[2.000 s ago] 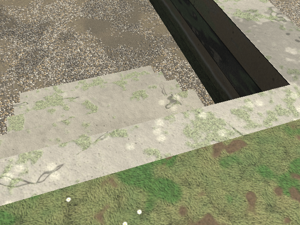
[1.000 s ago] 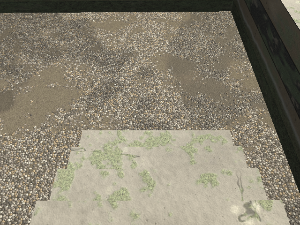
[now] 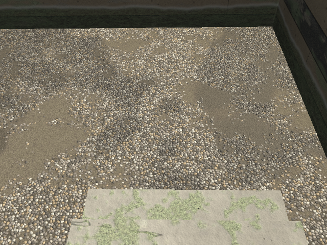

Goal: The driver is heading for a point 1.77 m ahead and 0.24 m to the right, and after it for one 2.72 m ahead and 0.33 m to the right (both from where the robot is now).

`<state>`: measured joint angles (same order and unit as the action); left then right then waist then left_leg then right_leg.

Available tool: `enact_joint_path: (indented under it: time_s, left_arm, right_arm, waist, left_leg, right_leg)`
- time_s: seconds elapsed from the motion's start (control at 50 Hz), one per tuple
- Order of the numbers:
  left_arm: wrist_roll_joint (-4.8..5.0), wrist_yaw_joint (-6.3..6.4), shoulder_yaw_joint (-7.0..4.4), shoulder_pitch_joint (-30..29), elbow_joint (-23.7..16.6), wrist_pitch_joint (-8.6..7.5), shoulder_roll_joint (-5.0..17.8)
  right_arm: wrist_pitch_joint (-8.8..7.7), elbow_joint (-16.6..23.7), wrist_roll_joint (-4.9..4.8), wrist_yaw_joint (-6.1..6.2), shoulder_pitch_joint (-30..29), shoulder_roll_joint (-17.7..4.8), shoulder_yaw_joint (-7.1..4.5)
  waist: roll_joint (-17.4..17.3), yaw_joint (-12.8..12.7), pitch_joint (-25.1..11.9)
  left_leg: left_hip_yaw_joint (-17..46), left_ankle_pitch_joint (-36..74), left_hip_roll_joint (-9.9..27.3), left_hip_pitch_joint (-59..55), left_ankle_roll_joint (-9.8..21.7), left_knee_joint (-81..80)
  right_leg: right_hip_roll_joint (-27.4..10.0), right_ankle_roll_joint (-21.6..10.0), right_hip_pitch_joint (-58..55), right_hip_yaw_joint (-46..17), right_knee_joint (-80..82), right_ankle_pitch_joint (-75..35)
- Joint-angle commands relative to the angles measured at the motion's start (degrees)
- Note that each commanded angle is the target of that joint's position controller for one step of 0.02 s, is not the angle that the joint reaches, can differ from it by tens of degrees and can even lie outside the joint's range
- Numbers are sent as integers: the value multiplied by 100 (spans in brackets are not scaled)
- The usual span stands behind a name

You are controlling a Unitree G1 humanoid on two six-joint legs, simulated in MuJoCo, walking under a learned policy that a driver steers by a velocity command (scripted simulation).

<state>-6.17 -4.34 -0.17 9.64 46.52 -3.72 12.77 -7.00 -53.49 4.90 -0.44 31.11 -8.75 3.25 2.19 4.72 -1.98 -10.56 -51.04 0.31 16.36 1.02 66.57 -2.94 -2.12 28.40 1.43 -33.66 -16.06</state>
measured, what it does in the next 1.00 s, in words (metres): goes down, turning right: right foot 0.18 m lower, then left foot 0.18 m lower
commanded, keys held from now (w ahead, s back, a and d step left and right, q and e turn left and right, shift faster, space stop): w+e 0.38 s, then w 0.62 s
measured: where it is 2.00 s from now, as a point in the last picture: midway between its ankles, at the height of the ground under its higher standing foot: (193, 190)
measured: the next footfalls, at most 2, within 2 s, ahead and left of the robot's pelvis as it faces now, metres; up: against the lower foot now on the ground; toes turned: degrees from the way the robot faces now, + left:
right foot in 0.04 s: +0.13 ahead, -0.09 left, -0.18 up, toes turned -6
left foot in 0.48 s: +0.40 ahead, +0.09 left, -0.36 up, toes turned -15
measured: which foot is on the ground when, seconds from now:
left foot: down 0.00-0.06, up 0.08-0.46, down 0.48-1.00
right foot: up 0.00-0.02, down 0.04-0.48, up 0.50-1.00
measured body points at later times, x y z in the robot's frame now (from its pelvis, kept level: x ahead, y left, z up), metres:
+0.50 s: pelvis +0.29 +0.02 -0.23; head +0.28 +0.02 +0.22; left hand +0.29 +0.24 -0.37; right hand +0.38 -0.24 -0.33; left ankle +0.36 +0.09 -0.98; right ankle +0.10 -0.09 -0.77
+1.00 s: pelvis +0.53 -0.04 -0.34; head +0.52 -0.04 +0.11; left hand +0.78 +0.07 -0.45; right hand +0.30 -0.13 -0.47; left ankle +0.36 +0.10 -0.98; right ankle +0.67 -0.23 -1.04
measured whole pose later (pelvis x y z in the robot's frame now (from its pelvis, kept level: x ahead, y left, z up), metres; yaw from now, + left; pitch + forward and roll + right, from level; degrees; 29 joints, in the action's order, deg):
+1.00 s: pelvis +0.53 -0.04 -0.34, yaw -18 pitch +2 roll +2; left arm -3.5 -5.6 3.2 3.9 49.0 -2.9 12.6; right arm -5.6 -63.0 3.2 1.1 39.8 -6.5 3.8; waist 2.1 9.5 -3.7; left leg -4.8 -50.1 -5.0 7.2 4.1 55.1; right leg -4.6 -0.3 36.0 -0.7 -30.3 -22.8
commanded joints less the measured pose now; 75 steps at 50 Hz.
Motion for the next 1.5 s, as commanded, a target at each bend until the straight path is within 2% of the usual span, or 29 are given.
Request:
enact_joint_path:
  time_s: [0.02,0.08,0.12,0.16,0.24,0.3,0.44,0.5,0.54,0.6,0.7,0.98,1.0,1.02,1.04,1.08,1.1,1.12,1.14,1.2,1.24,1.26,1.28,1.34,1.36,1.38,1.44,1.46,1.5]
  left_arm:
    - [24,135,-129,504,-75,52,478]
    - [121,165,-636,3450,887,17,1683]
    - [131,128,-642,2831,736,-157,1408]
    - [-12,99,-70,1190,417,-256,14]
    - [150,56,-22,1257,478,-271,357]
    - [200,444,130,2174,681,-445,-106]
    - [175,96,66,1729,300,-174,819]
    - [262,-361,177,3867,807,-237,-391]
    - [421,-203,10,2103,-91,-97,561]
    - [165,94,306,1869,111,5,-150]
    - [109,-328,270,1227,280,86,31]
    - [48,-218,323,-1868,-387,18,133]
    - [1008,127,238,-2026,-255,-13,-54]
    - [25,-88,426,-1368,-321,-19,-39]
    - [-77,-110,248,-614,35,2,249]
    - [-43,66,-189,2639,1174,-52,1003]
    - [747,273,-264,2755,1412,39,1159]
    - [795,361,-234,2722,1241,110,1197]
    - [-24,-9,-360,3402,1381,14,1538]
    - [-104,-23,-72,1210,801,-20,323]
    - [204,122,113,1023,685,-188,-343]
    - [320,120,38,1434,846,-236,-13]
    - [977,430,-252,1241,1000,-75,827]
    - [853,567,-169,1679,1183,-91,250]
    - [-182,422,178,2030,1140,-339,-486]
    - [-163,354,167,2636,1414,-345,-420]
    - [-159,197,280,2321,1325,-270,-181]
    - [857,419,-162,1842,1094,-141,796]
    - [668,616,-120,2160,1205,44,674]
  right_arm:
    - [163,-65,-79,-170,36,-1295,-249]
    - [202,-68,158,-597,581,-290,-53]
    - [-91,1162,-279,-444,-1606,-921,-217]
    - [11,967,-59,-53,-1621,-860,-227]
    - [381,469,245,-254,-773,-97,34]
    - [288,811,175,-208,-2190,-558,14]
    - [436,945,-15,-235,-1509,-1075,-226]
    - [220,77,119,-454,994,-2271,-819]
    - [397,176,142,-555,403,-2019,-833]
    - [172,46,221,-266,-526,36,-190]
    - [-184,-453,140,-127,-195,-1044,-352]
    - [131,-1090,-136,147,1636,-475,-59]
    - [412,-938,-438,265,1195,-731,-299]
    - [270,-968,-20,-11,1252,-681,-157]
    - [233,-921,-14,-153,758,-609,-194]
    - [294,-1094,32,-477,646,-741,-191]
    - [435,-936,-644,136,230,-875,-549]
    - [414,-711,-845,380,1376,-622,-477]
    - [210,-356,87,-435,787,-205,-153]
    - [80,-167,-32,-367,-426,-454,-303]
    - [145,-226,218,-333,-1007,-516,-336]
    - [208,-316,222,-373,-934,-405,-344]
    - [497,-328,-211,-83,-451,-359,-425]
    - [556,-217,-482,-6,-1224,-663,-613]
    - [355,-144,461,-308,-1565,-7,-113]
    - [288,-114,422,-387,-1776,-121,-213]
    - [280,376,217,-388,-2413,-478,-193]
    - [421,381,-591,-292,-2827,-775,-434]
    - [493,542,-654,-213,-3196,-709,-401]
  waist:
    - [-219,-479,995]
    - [1367,-1209,-1709]
    - [240,-1654,-309]
    - [-509,-654,739]
    - [-189,-185,383]
    - [-624,-1168,118]
    - [-122,-415,798]
    - [-1725,-555,-1345]
    - [-888,260,-538]
    - [49,-820,973]
    - [-465,-662,473]
    - [-576,677,1026]
    - [5,838,1696]
    - [-861,393,702]
    - [-588,79,929]
    - [467,-1183,403]
    - [345,-1288,-112]
    - [1066,-592,-1392]
    - [1180,-1271,-2886]
    - [-794,-445,516]
    - [-43,-278,946]
    - [150,-304,698]
    - [634,169,441]
    - [162,-76,504]
    - [-549,-834,773]
    - [-270,-876,740]
    - [-112,-599,823]
    - [-21,-728,581]
    - [27,-1073,1244]
  left_leg:
    - [1894,2846,1517,444,827,-951]
    - [800,572,-113,3429,-297,5055]
    - [1539,1126,-27,6196,-494,4522]
    - [2146,3517,986,4893,-117,1288]
    - [1015,5638,560,978,-117,-7]
    - [1604,8551,647,2264,-246,-3237]
    - [1231,6581,293,-720,-5,-5185]
    - [2078,11672,1980,-5215,2143,-2203]
    - [4300,7526,2990,-4616,2602,-3528]
    - [2568,5041,1528,-216,1191,-4481]
    - [2233,4598,968,1669,1325,-4286]
    - [2449,4727,752,-1169,1052,-2232]
    - [1930,5243,503,-444,905,-2188]
    - [2312,5575,629,-319,1024,-1995]
    - [2392,5603,788,-88,1070,-1392]
    - [1643,5143,53,1394,503,1255]
    - [570,362,-946,2236,504,3817]
    - [1256,-405,-549,3696,369,4982]
    - [1657,299,-258,3930,220,5539]
    - [1703,3231,641,3834,482,1740]
    - [1563,4929,909,2401,584,-575]
    - [1339,5093,714,2091,448,-720]
    - [1073,4643,511,1060,63,-750]
    - [1481,7236,598,2018,181,-1277]
    - [2154,8315,1116,3278,18,-2496]
    - [1999,8242,1015,3251,10,-2853]
    - [1151,7905,519,421,118,-2561]
    - [945,8047,147,250,45,-2813]
    - [1216,7206,378,607,-4,-3631]
  right_leg:
    - [-141,-245,-1367,74,1592,406]
    - [-1094,-2385,-6768,-1423,-551,-3745]
    - [-1728,-2363,-5978,-3030,235,96]
    - [-1568,-1971,-2421,-2558,842,1890]
    - [-174,-1808,1626,-1650,492,2372]
    - [265,-1229,-117,-1599,-1112,3698]
    - [225,-1151,331,-2884,-2880,4300]
    - [1287,-32,3310,-984,-8781,6302]
    - [836,397,6006,-938,-9280,5634]
    - [-501,-226,4104,-1383,-5489,1738]
    - [-221,-39,2248,-613,-3996,-385]
    - [-138,187,1901,-65,769,-188]
    - [109,237,868,290,1152,-473]
    - [-9,95,-194,147,704,300]
    - [-279,-105,-805,-234,1252,355]
    - [-291,-455,-4468,171,2332,-1506]
    - [-1030,-336,-5054,-225,1066,-3735]
    - [-2178,-882,-7153,-1198,-1209,-6196]
    - [-2118,-2246,-7658,-1797,-559,-4062]
    - [-1393,-1669,-2366,-1181,1164,1303]
    - [-979,-1575,-284,-810,1763,1309]
    - [-921,-1756,-191,-935,1650,1522]
    - [-926,-1380,40,-848,1110,-536]
    - [-787,-1128,-618,-1067,347,1943]
    - [-1001,-1241,-1249,-1088,-89,3125]
    - [-963,-1373,-1493,-1232,-341,3275]
    - [-538,-1144,1119,-886,-319,4140]
    - [-569,-846,603,-905,-403,3837]
    - [-592,-732,-69,-973,-957,3612]
Velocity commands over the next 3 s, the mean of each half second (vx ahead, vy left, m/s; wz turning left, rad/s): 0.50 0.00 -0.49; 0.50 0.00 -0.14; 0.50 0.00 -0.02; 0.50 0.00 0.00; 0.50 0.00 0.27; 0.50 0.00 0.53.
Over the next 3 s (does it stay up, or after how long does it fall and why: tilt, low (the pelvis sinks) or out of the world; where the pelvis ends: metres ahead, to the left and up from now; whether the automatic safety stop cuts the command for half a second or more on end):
stays up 1.70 -0.27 -0.77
